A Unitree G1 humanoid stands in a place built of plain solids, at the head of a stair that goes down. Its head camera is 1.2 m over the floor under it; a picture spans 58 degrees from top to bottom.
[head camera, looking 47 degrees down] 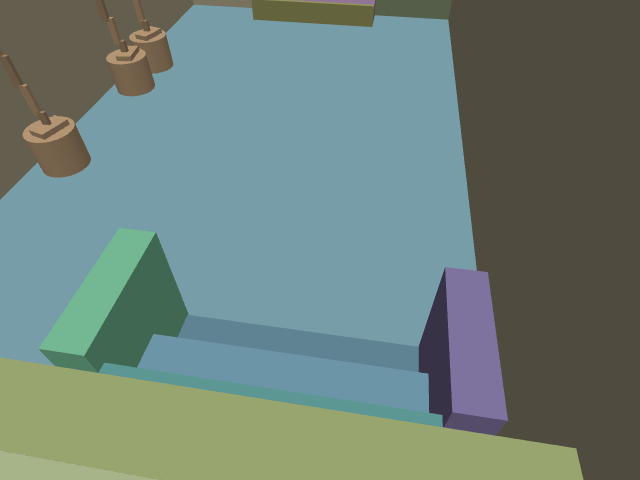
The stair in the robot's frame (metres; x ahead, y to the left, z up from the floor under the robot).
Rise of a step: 0.20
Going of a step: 0.22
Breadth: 1.00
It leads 9 degrees to the right of straight ahead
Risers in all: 3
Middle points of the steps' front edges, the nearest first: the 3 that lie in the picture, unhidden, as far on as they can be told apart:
0.54 0.15 0.00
0.76 0.12 -0.20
0.97 0.09 -0.41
